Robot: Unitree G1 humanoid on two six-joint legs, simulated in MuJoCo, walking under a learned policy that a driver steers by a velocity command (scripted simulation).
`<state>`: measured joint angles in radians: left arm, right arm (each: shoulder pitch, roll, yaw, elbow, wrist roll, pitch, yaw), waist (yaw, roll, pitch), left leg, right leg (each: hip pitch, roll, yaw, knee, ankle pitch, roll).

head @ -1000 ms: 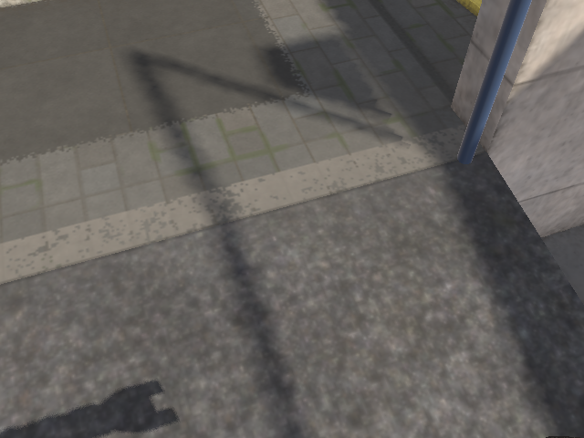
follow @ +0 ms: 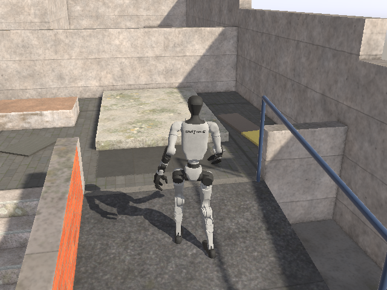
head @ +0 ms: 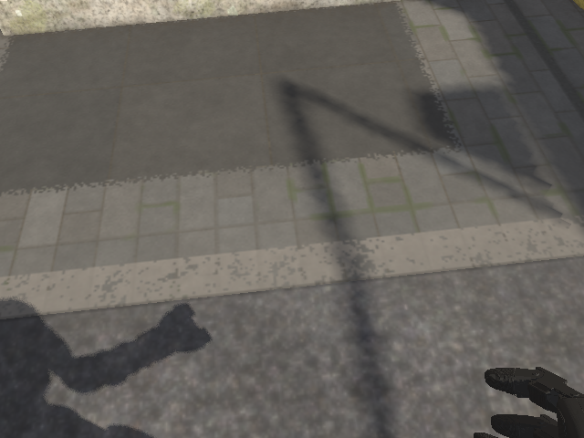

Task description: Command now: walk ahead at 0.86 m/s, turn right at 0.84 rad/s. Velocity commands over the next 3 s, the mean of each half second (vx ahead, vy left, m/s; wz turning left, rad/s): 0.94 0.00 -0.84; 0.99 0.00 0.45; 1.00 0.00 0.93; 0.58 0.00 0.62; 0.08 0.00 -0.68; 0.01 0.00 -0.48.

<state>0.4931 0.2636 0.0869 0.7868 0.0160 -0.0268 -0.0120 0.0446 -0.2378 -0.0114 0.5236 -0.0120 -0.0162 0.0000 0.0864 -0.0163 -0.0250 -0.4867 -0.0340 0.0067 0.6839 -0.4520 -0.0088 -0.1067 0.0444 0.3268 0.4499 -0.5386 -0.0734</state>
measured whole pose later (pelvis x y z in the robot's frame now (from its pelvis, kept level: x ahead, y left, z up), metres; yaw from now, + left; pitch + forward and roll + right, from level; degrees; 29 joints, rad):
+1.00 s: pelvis +0.77 -0.27 +0.09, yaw -11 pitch +2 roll +1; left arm 0.19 0.20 -0.02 0.64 0.06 -0.10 0.00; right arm 0.38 -0.30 -0.06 0.79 -0.02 -0.02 -0.01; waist -0.05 0.04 0.00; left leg -0.38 -0.25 0.01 0.70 -0.49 0.28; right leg -0.49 0.03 0.08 1.58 -0.36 0.00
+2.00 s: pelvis +1.61 -0.27 +0.13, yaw +36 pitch +0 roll +2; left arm 0.18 0.23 -0.01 0.70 0.01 -0.05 0.00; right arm 0.30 -0.27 -0.03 0.82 -0.02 -0.07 0.02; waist -0.04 -0.03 0.10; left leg -0.04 -0.18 -0.01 0.36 -0.31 0.13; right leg -0.63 -0.06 0.00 0.67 0.06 -0.04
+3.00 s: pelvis +1.72 -0.19 +0.14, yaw +0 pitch +1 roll -1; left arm 0.14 0.25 0.04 0.59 -0.01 0.03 0.04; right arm 0.20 -0.23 -0.03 0.71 0.03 0.01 -0.02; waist -0.04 -0.02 0.06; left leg -0.27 -0.04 -0.13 0.48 -0.22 0.00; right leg -0.23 0.04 0.11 0.57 -0.38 0.09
